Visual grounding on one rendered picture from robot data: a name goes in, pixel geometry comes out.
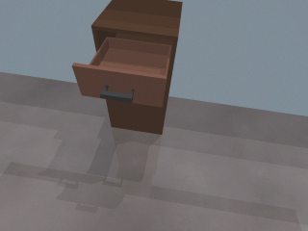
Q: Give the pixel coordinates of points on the cabinet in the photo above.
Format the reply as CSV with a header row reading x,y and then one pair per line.
x,y
155,21

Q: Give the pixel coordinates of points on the handle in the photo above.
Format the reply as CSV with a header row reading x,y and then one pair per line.
x,y
117,96

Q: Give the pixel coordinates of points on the drawer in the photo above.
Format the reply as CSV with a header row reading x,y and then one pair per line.
x,y
125,65

